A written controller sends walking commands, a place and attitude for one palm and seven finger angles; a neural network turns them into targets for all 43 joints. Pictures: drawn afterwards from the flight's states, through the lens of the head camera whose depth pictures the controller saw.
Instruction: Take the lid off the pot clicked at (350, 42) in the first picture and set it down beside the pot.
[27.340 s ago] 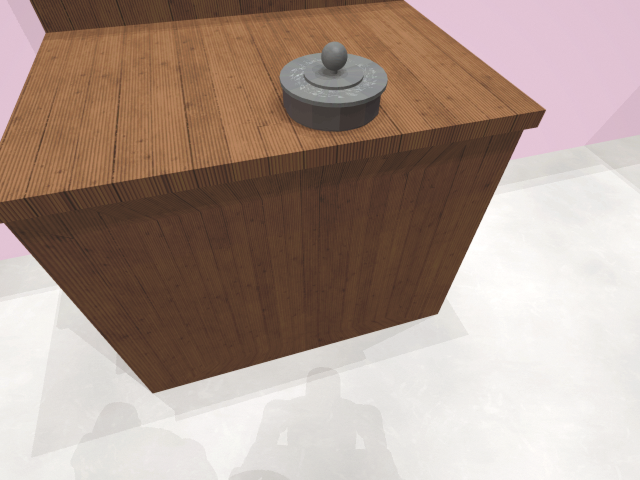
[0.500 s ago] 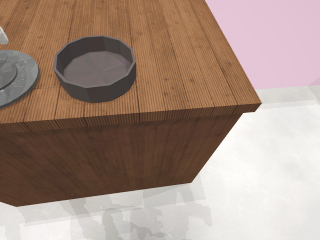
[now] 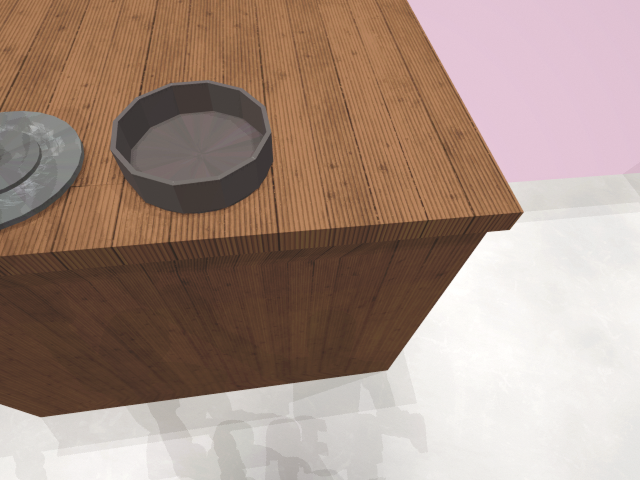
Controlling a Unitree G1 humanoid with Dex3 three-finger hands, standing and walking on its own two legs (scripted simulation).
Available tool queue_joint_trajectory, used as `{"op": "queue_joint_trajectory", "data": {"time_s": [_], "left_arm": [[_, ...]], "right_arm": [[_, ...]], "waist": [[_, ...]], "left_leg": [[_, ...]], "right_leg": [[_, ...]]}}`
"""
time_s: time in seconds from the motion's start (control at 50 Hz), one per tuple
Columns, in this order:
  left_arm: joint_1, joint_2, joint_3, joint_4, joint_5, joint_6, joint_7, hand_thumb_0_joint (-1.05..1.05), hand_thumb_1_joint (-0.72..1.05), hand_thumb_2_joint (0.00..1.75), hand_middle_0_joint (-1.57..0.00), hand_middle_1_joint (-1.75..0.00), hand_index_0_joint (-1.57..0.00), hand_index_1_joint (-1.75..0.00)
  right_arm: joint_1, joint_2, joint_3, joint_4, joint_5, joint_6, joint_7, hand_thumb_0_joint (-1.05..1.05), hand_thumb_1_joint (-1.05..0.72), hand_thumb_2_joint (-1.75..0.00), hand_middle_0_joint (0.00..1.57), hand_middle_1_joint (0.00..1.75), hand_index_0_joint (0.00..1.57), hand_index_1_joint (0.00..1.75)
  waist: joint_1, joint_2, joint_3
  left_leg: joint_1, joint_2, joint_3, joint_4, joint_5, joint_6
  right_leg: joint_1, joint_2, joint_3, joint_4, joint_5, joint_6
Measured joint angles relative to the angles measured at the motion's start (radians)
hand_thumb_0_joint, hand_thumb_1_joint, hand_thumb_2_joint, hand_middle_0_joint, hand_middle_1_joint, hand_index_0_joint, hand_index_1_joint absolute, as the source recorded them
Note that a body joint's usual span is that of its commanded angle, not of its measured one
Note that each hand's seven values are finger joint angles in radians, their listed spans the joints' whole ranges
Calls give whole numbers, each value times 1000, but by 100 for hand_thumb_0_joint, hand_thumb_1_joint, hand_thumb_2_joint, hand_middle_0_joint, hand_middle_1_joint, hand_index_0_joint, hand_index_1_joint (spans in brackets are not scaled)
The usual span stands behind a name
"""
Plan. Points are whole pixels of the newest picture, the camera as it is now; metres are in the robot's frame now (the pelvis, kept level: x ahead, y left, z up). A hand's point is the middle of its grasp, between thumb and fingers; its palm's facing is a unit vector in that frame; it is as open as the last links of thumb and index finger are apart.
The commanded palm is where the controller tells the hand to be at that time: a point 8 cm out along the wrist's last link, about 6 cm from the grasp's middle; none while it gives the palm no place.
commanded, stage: raise the empty hand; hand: left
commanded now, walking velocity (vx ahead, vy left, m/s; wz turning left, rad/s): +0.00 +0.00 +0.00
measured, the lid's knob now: out of the picture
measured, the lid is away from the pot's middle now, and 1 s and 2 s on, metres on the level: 0.25 0.25 0.25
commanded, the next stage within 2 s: draw the hand back to the body in 0.58 s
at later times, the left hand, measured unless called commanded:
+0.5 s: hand out of the picture +0.46 +0.36 +0.29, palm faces -0.19 -0.15 -0.97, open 11.0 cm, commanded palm +0.48 +0.36 +0.35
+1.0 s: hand out of the picture +0.47 +0.35 +0.28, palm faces -0.17 -0.08 -0.98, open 11.0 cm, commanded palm +0.43 +0.34 +0.35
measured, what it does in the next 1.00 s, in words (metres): stands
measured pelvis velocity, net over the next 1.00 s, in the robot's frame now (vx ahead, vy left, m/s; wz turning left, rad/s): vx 0.01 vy -0.01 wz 0.01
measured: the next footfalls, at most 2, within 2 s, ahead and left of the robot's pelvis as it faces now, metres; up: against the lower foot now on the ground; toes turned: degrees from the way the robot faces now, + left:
none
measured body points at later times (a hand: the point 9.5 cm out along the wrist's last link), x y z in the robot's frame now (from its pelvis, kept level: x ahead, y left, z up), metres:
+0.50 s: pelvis +0.01 -0.01 +0.01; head +0.08 +0.00 +0.45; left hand +0.47 +0.36 +0.34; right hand +0.04 -0.28 -0.12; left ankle -0.02 +0.07 -0.73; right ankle -0.02 -0.15 -0.73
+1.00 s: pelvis +0.01 -0.01 +0.01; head +0.08 -0.01 +0.45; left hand +0.47 +0.35 +0.33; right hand +0.06 -0.27 -0.12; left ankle -0.02 +0.07 -0.73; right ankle -0.02 -0.15 -0.73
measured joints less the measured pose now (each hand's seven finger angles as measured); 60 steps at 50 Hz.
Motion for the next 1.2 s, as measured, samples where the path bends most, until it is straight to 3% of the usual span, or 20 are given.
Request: {"op": "queue_joint_trajectory", "data": {"time_s": [0.22, 0.42, 0.62, 0.76, 0.94, 1.18, 1.2], "left_arm": [[-43, 4, -14, 3, 9, 35, -14, 0, -13, 91, -50, -60, -50, -59], [-86, 46, -2, 12, 25, 56, -22, 0, -13, 91, -50, -60, -51, -59], [-125, 53, -54, 26, 29, 104, -38, 0, -13, 91, -50, -60, -50, -59], [-114, 41, -52, 15, 30, 106, -36, 0, -13, 91, -50, -60, -50, -59], [3, 16, 16, -104, 18, 80, -23, 0, -13, 91, -50, -60, -50, -59], [251, -19, 89, -355, -53, 97, -17, 0, -13, 91, -50, -60, -50, -59], [274, -36, 145, -379, -185, 90, 13, 0, -13, 91, -50, -60, -51, -59]], "right_arm": [[-12, 0, 5, -1, 0, -3, 8, 1, -91, -90, 21, 30, 20, 30], [-19, -3, 12, -2, 0, -13, 5, 1, -91, -90, 21, 30, 20, 30], [-20, -9, 11, 12, 3, -20, 10, 1, -91, -90, 21, 30, 20, 30], [-20, -7, 8, 12, -1, -27, 13, 1, -91, -90, 21, 30, 20, 30], [-25, -2, -5, -23, -7, 3, 30, 1, -91, -90, 20, 30, 20, 30], [-75, 3, -2, -87, 2, 32, 46, 1, -91, -90, 20, 30, 20, 30], [-68, 5, -10, -106, -1, 21, 46, 1, -91, -90, 20, 30, 20, 30]], "waist": [[0, 3, 5], [-2, 4, 6], [10, 0, 19], [8, -4, 16], [16, 5, 10], [56, 21, 18], [67, 21, 28]], "left_leg": [[28, -1, -1, -28, 11, -4], [51, 2, 1, -52, 17, -9], [65, -3, -5, -75, 27, -10], [67, -6, -7, -81, 28, -10], [79, -11, -2, -80, 24, -8], [132, -16, -3, -97, 33, -8], [142, -16, -3, -99, 35, -9]], "right_leg": [[23, 0, -1, -19, 5, -4], [43, 3, 2, -38, 10, -7], [59, -1, -4, -59, 17, -8], [61, -4, -6, -62, 15, -8], [64, -10, -1, -44, 3, -7], [110, -15, -1, -45, 2, -9], [120, -15, -2, -47, 4, -10]]}}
